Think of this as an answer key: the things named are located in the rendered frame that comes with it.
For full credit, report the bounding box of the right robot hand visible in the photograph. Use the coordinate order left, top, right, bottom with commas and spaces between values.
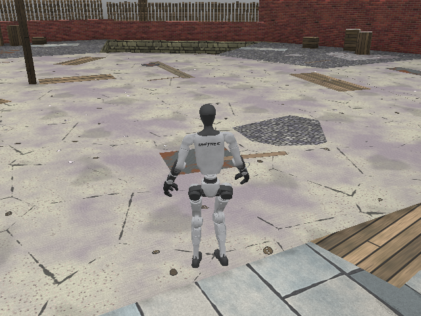
235, 172, 249, 184

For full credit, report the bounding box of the robot head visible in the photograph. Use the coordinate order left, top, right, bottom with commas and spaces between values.
197, 104, 220, 136

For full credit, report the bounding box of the robot left upper arm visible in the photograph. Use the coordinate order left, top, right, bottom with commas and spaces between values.
175, 134, 195, 170

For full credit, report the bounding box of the robot left forearm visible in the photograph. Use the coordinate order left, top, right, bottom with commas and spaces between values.
166, 160, 181, 184

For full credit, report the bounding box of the robot right forearm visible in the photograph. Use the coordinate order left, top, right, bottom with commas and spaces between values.
237, 156, 248, 176

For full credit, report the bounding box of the robot torso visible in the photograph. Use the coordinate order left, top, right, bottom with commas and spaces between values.
194, 129, 224, 198

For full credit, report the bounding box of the left robot hand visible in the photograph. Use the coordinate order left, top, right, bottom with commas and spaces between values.
163, 181, 178, 197

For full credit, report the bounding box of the robot right upper arm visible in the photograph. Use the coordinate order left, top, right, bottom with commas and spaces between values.
222, 132, 243, 166

